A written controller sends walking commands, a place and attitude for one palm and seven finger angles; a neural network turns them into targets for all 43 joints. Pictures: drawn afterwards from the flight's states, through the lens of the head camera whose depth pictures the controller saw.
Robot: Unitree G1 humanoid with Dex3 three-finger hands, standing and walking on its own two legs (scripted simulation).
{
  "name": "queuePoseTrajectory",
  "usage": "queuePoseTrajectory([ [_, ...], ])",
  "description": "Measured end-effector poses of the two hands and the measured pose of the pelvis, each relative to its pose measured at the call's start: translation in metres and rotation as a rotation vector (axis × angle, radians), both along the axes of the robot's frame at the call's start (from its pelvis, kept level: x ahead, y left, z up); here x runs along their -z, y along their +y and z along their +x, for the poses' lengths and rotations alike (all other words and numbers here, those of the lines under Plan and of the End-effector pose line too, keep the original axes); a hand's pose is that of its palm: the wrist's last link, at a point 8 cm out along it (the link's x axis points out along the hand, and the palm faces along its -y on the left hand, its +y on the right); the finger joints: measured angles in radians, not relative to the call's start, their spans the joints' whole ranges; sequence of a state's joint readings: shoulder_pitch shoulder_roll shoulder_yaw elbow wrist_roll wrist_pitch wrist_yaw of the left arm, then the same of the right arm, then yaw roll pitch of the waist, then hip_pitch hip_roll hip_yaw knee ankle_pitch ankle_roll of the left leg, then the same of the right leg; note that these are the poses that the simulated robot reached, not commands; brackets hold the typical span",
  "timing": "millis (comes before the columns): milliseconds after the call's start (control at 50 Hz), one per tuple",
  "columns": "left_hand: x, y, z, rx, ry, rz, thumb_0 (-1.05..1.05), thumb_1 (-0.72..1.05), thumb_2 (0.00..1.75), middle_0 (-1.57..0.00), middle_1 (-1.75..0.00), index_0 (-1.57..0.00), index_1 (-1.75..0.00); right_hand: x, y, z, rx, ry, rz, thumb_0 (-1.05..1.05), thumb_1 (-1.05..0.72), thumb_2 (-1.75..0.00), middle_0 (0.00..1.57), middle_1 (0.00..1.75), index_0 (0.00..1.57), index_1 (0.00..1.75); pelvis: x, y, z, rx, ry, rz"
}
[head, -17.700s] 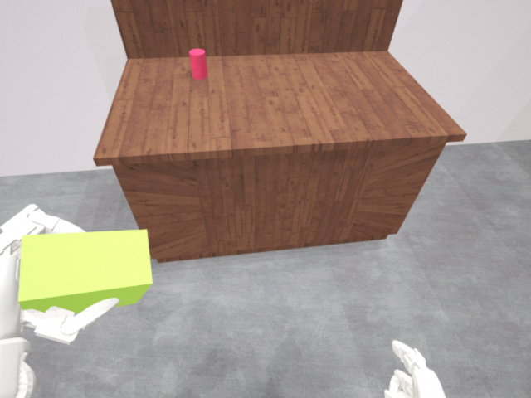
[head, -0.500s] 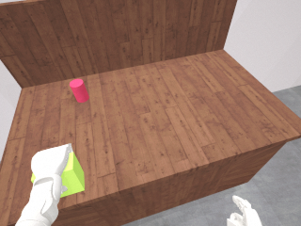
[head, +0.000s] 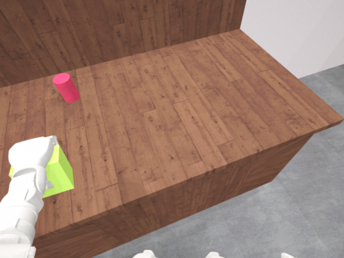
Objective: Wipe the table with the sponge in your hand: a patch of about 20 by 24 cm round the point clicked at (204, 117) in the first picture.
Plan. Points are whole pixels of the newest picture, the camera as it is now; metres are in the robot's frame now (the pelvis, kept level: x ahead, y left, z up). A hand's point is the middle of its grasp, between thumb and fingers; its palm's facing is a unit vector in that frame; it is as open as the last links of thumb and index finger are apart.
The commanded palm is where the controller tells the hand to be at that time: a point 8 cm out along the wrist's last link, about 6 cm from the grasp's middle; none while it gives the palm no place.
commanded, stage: wipe forward along the first lane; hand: left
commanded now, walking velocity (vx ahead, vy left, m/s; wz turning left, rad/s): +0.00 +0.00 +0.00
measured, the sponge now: (48, 177) +0.30 +0.36 -0.04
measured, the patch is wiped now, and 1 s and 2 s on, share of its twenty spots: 0.15 0.50 0.55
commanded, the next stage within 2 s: slide across to the middle lane in 0.98 s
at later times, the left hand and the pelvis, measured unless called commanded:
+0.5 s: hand (39, 147) +0.37 +0.39 +0.00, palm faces -0.18 +0.02 -0.98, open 10.1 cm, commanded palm +0.37 +0.38 +0.03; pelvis +0.00 +0.01 -0.01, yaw -1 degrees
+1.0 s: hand (38, 135) +0.41 +0.42 +0.00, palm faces -0.19 +0.03 -0.98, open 10.1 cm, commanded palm +0.41 +0.40 +0.03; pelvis +0.01 +0.03 -0.02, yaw -1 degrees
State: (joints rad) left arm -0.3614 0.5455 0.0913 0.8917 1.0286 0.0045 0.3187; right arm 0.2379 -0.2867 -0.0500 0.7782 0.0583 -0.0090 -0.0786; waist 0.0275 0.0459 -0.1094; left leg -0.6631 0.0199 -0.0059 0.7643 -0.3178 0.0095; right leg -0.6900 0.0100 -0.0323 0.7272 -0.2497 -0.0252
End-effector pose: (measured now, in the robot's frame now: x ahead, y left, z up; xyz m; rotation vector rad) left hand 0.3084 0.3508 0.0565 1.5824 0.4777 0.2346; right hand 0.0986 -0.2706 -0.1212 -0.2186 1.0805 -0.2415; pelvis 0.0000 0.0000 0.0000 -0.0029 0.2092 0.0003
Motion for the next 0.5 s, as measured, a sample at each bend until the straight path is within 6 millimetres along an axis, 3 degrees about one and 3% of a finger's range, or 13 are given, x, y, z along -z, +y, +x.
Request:
queuePoseTrajectory([
  [220, -0.001, 0.015, 0.027, -0.026, 0.017, 0.012, 0.01, -0.56, 1.07, -0.78, -1.32, -0.78, -1.33, 0.004, -0.005, -0.023, 0.025, 0.024, -0.012, 0.01, -0.91, -0.9, 0.2, 0.3, 0.2, 0.3, 0.008, -0.001, -0.006, 0.012, 0.043, -0.009],
  [500, 0.0, 0.034, 0.054, -0.009, 0.022, 0.012, 0.01, -0.56, 1.07, -0.78, -1.32, -0.79, -1.33, 0.006, 0.006, -0.028, 0.028, 0.077, -0.018, 0.01, -0.91, -0.9, 0.2, 0.3, 0.2, 0.3, 0.013, 0.012, 0.001, 0.013, 0.09, -0.024],
])
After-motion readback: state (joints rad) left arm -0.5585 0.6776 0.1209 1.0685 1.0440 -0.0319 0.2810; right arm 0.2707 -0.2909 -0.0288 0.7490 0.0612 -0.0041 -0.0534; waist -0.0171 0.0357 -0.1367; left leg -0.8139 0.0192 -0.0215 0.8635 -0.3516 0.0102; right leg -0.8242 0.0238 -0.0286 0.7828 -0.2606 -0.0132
